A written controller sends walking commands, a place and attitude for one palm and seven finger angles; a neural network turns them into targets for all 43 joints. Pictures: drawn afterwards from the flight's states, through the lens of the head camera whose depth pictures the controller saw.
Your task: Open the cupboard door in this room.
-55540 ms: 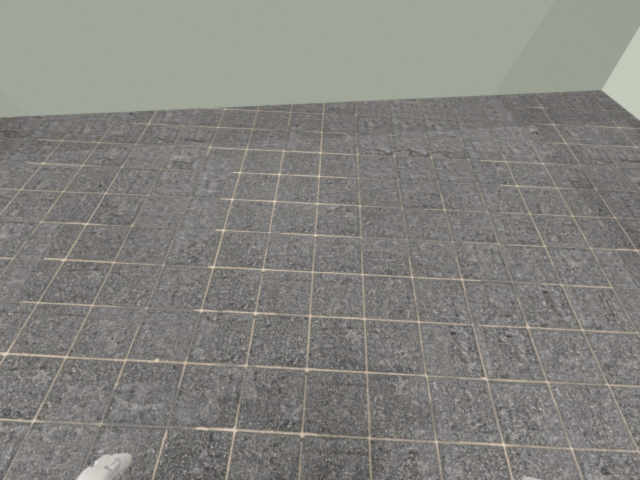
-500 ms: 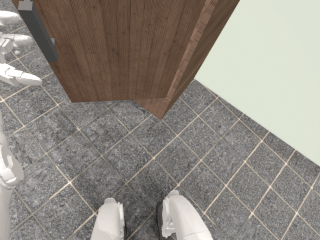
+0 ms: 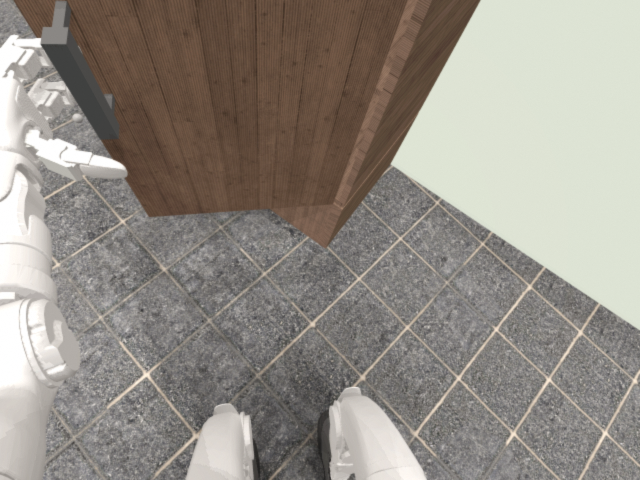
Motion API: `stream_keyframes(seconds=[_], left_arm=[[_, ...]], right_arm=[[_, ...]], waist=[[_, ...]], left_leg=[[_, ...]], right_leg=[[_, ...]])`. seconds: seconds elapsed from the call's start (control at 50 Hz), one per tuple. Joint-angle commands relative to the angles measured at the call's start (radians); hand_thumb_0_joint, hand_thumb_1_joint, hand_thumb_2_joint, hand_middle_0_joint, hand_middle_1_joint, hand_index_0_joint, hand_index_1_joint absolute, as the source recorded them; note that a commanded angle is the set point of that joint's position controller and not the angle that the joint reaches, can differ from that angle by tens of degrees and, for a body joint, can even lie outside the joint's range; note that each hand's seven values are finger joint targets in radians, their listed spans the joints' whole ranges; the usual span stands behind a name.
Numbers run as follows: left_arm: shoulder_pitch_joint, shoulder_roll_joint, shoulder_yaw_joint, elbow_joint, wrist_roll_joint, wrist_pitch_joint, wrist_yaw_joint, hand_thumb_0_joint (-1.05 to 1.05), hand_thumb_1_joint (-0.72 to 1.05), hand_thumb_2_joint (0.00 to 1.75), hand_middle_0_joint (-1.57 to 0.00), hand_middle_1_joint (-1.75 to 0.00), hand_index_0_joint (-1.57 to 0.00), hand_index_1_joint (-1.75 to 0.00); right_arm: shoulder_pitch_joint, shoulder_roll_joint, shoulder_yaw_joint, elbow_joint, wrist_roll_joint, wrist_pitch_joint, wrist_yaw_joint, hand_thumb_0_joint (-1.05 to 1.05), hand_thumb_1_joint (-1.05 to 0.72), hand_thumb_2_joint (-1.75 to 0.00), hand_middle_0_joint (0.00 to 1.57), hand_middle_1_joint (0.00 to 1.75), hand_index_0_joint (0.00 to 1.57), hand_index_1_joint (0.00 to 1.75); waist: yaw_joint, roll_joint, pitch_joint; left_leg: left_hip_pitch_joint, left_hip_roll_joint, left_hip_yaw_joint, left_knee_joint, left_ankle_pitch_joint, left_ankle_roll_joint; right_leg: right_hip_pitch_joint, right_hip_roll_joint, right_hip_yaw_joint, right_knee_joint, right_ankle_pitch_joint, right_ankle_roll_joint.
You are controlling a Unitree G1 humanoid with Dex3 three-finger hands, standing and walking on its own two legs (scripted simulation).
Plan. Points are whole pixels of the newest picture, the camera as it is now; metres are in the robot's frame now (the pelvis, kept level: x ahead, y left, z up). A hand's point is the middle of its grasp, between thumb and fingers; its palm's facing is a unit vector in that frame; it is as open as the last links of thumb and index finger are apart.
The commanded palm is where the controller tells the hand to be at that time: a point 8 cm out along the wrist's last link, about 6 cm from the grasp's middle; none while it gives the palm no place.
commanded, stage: slide the fingers in behind the handle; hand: left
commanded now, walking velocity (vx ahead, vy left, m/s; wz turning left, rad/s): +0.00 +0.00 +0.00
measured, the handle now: (87, 77) +0.58 +0.23 +0.05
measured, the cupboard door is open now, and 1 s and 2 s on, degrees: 44 44 47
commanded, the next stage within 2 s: close the thumb around the handle in 0.84 s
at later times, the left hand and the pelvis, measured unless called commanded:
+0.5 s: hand (108, 119) +0.52 +0.20 +0.05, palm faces +0.03 -1.00 -0.02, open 14.0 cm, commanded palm +0.50 +0.24 +0.06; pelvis +0.00 -0.01 +0.00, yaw +0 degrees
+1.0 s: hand (104, 121) +0.52 +0.21 +0.05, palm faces +0.04 -1.00 -0.03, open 13.9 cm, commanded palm +0.50 +0.24 +0.06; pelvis +0.00 +0.00 +0.00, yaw +0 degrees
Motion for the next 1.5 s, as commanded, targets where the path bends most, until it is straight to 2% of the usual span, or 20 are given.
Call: stream_keyframes(seconds=[0.0, 0.12, 0.28, 0.4, 0.46, 0.52, 0.58, 0.64, 0.72, 0.82, 0.84, 0.92, 0.98, 1.14, 1.18, 1.24, 1.34, 1.42, 1.46, 1.48], left_arm=[[-0.385, 0.251, 0.034, -0.178, -0.025, -0.068, 0.01, 0.0, -0.5, 0.3, -0.3, -1.2, -0.3, -1.2], [-0.399, 0.254, 0.036, -0.262, -0.019, -0.069, 0.026, 0.0, -0.5, 0.3, -0.3, -1.2, -0.3, -1.2], [-0.388, 0.173, -0.016, -0.177, -0.021, -0.062, 0.043, 0.0, -0.5, 0.3, -0.3, -1.2, -0.3, -1.2], [-0.437, 0.147, -0.032, -0.231, -0.021, -0.085, 0.061, 0.0, -0.5, 0.3, -0.3, -1.2, -0.3, -1.2], [-0.414, 0.182, 0.011, -0.244, -0.027, -0.099, 0.073, 0.0, -0.5, 0.3, -0.3, -1.2, -0.3, -1.2], [-0.394, 0.195, 0.013, -0.219, -0.013, -0.09, 0.083, 0.0, -0.5, 0.3, -0.3, -1.2, -0.3, -1.2], [-0.375, 0.211, 0.018, -0.223, -0.003, -0.097, 0.079, 0.0, -0.5, 0.3, -0.3, -1.2, -0.3, -1.2], [-0.413, 0.164, -0.016, -0.222, -0.013, -0.1, 0.072, 0.0, -0.5, 0.3, -0.3, -1.2, -0.3, -1.2], [-0.414, 0.169, -0.01, -0.18, -0.026, -0.088, 0.062, 0.0, -0.5, 0.3, -0.3, -1.2, -0.3, -1.2], [-0.393, 0.196, 0.005, -0.203, -0.015, -0.094, 0.058, 0.0, -0.5, 0.3, -0.3, -1.2, -0.3, -1.2], [-0.414, 0.16, -0.024, -0.212, -0.016, -0.098, 0.057, 0.0, -0.5, 0.3, -0.3, -1.2, -0.3, -1.2], [-0.428, 0.18, -0.009, -0.205, -0.014, -0.09, 0.066, 0.0, -0.5, 0.3, -0.3, -1.2, -0.3, -1.2], [-0.445, 0.17, -0.012, -0.236, -0.019, -0.1, 0.074, 0.0, -0.33, 0.37, -0.31, -1.22, -0.31, -1.22], [-0.42, 0.156, -0.02, -0.19, -0.009, -0.089, 0.085, 0.0, 0.12, 0.56, -0.34, -1.27, -0.34, -1.27], [-0.428, 0.193, 0.006, -0.173, -0.008, -0.083, 0.088, 0.0, 0.23, 0.61, -0.35, -1.28, -0.35, -1.28], [-0.419, 0.219, 0.023, -0.208, -0.009, -0.098, 0.082, 0.0, 0.4, 0.68, -0.36, -1.3, -0.36, -1.3], [-0.387, 0.173, -0.003, -0.264, -0.026, -0.118, 0.06, 0.0, 0.68, 0.8, -0.38, -1.33, -0.38, -1.33], [-0.4, 0.159, -0.012, -0.211, -0.039, -0.086, 0.054, 0.0, 0.9, 0.9, -0.4, -1.35, -0.4, -1.35], [-0.399, 0.198, 0.01, -0.234, -0.029, -0.094, 0.057, 0.0, 0.9, 0.9, -0.4, -1.35, -0.4, -1.35], [-0.387, 0.165, -0.008, -0.228, -0.027, -0.094, 0.059, 0.0, 0.9, 0.9, -0.4, -1.35, -0.4, -1.35]], right_arm=[[0.2, -0.201, -0.076, -0.024, 0.003, -0.007, -0.016, 0.0, -0.9, -0.9, 0.2, 0.3, 0.2, 0.3], [0.198, -0.195, -0.079, -0.036, 0.002, -0.005, -0.013, 0.0, -0.9, -0.9, 0.2, 0.3, 0.2, 0.3], [0.192, -0.188, -0.078, -0.019, 0.005, -0.009, -0.013, 0.0, -0.9, -0.9, 0.2, 0.3, 0.2, 0.3], [0.192, -0.188, -0.082, -0.02, -0.002, -0.015, -0.011, 0.0, -0.9, -0.9, 0.2, 0.3, 0.2, 0.3], [0.196, -0.189, -0.085, -0.022, -0.005, -0.017, -0.007, 0.0, -0.9, -0.9, 0.2, 0.3, 0.2, 0.3], [0.191, -0.186, -0.08, -0.027, -0.002, -0.014, -0.007, 0.0, -0.9, -0.9, 0.2, 0.3, 0.2, 0.3], [0.184, -0.185, -0.08, -0.033, 0.001, -0.014, -0.007, 0.0, -0.9, -0.9, 0.2, 0.3, 0.2, 0.3], [0.188, -0.185, -0.081, -0.033, 0.001, -0.016, -0.011, 0.0, -0.9, -0.9, 0.2, 0.3, 0.2, 0.3], [0.187, -0.191, -0.079, -0.02, 0.003, -0.02, -0.014, 0.0, -0.9, -0.9, 0.2, 0.3, 0.2, 0.3], [0.189, -0.189, -0.078, -0.024, -0.001, -0.021, -0.013, 0.0, -0.9, -0.9, 0.2, 0.3, 0.2, 0.3], [0.193, -0.187, -0.079, -0.025, -0.002, -0.022, -0.012, 0.0, -0.9, -0.9, 0.2, 0.3, 0.2, 0.3], [0.192, -0.193, -0.081, -0.022, -0.001, -0.018, -0.012, 0.0, -0.9, -0.9, 0.2, 0.3, 0.2, 0.3], [0.194, -0.192, -0.084, -0.018, -0.004, -0.02, -0.01, 0.0, -0.9, -0.9, 0.2, 0.3, 0.2, 0.3], [0.192, -0.19, -0.079, -0.023, -0.003, -0.017, -0.009, 0.0, -0.9, -0.9, 0.2, 0.3, 0.2, 0.3], [0.191, -0.193, -0.078, -0.019, -0.003, -0.017, -0.012, 0.0, -0.9, -0.9, 0.2, 0.3, 0.2, 0.3], [0.193, -0.193, -0.076, -0.031, -0.005, -0.019, -0.014, 0.0, -0.9, -0.9, 0.2, 0.3, 0.2, 0.3], [0.195, -0.191, -0.086, -0.03, -0.005, -0.02, -0.006, 0.0, -0.9, -0.9, 0.2, 0.3, 0.2, 0.3], [0.188, -0.195, -0.083, -0.018, 0.002, -0.015, -0.01, 0.0, -0.9, -0.9, 0.2, 0.3, 0.2, 0.3], [0.189, -0.194, -0.082, -0.023, 0.001, -0.017, -0.014, 0.0, -0.9, -0.9, 0.2, 0.3, 0.2, 0.3], [0.189, -0.189, -0.083, -0.023, 0.0, -0.018, -0.012, 0.0, -0.9, -0.9, 0.2, 0.3, 0.2, 0.3]], waist=[[-0.008, 0.16, -0.524], [0.011, 0.2, -0.579], [-0.016, 0.141, -0.485], [-0.017, 0.174, -0.534], [0.003, 0.185, -0.587], [0.0, 0.126, -0.54], [0.012, 0.158, -0.543], [-0.012, 0.139, -0.521], [-0.014, 0.118, -0.496], [0.008, 0.171, -0.544], [-0.006, 0.181, -0.545], [-0.006, 0.16, -0.536], [-0.004, 0.196, -0.568], [-0.008, 0.15, -0.503], [-0.011, 0.134, -0.491], [0.005, 0.15, -0.551], [0.012, 0.19, -0.597], [-0.009, 0.127, -0.502], [0.01, 0.171, -0.539], [0.008, 0.176, -0.546]], left_leg=[[0.438, -0.016, -0.08, -0.129, 0.502, -0.022], [0.468, -0.017, -0.075, -0.131, 0.533, -0.022], [0.394, -0.022, -0.063, -0.134, 0.453, -0.014], [0.46, -0.02, -0.077, -0.133, 0.488, -0.022], [0.465, -0.023, -0.07, -0.123, 0.529, -0.023], [0.398, -0.026, -0.06, -0.131, 0.483, -0.014], [0.401, -0.028, -0.052, -0.132, 0.475, -0.015], [0.416, -0.026, -0.062, -0.135, 0.468, -0.012], [0.384, -0.027, -0.062, -0.139, 0.417, -0.012], [0.413, -0.028, -0.062, -0.133, 0.471, -0.017], [0.446, -0.026, -0.071, -0.132, 0.502, -0.019], [0.427, -0.024, -0.075, -0.137, 0.462, -0.02], [0.475, -0.021, -0.081, -0.129, 0.504, -0.026], [0.418, -0.025, -0.076, -0.141, 0.451, -0.019], [0.387, -0.026, -0.068, -0.139, 0.427, -0.015], [0.409, -0.028, -0.07, -0.135, 0.472, -0.016], [0.498, -0.021, -0.077, -0.131, 0.562, -0.028], [0.421, -0.022, -0.071, -0.146, 0.451, -0.02], [0.446, -0.024, -0.073, -0.149, 0.488, -0.025], [0.461, -0.024, -0.072, -0.144, 0.505, -0.026]], right_leg=[[0.214, 0.033, 0.03, -0.086, 0.292, -0.018], [0.246, 0.032, 0.034, -0.083, 0.325, -0.02], [0.242, 0.032, 0.039, -0.096, 0.302, -0.016], [0.213, 0.03, 0.034, -0.089, 0.297, -0.02], [0.251, 0.031, 0.039, -0.08, 0.342, -0.021], [0.292, 0.029, 0.045, -0.084, 0.345, -0.017], [0.295, 0.029, 0.05, -0.087, 0.342, -0.019], [0.26, 0.032, 0.043, -0.087, 0.321, -0.02], [0.256, 0.03, 0.044, -0.098, 0.281, -0.017], [0.264, 0.028, 0.044, -0.084, 0.316, -0.021], [0.234, 0.03, 0.036, -0.077, 0.318, -0.024], [0.236, 0.029, 0.036, -0.084, 0.289, -0.02], [0.21, 0.029, 0.033, -0.079, 0.299, -0.022], [0.222, 0.031, 0.031, -0.086, 0.276, -0.023], [0.239, 0.029, 0.039, -0.093, 0.276, -0.019], [0.268, 0.03, 0.04, -0.077, 0.315, -0.024], [0.251, 0.034, 0.032, -0.076, 0.344, -0.026], [0.246, 0.033, 0.033, -0.1, 0.289, -0.018], [0.258, 0.032, 0.033, -0.089, 0.311, -0.023], [0.247, 0.031, 0.031, -0.088, 0.315, -0.022]])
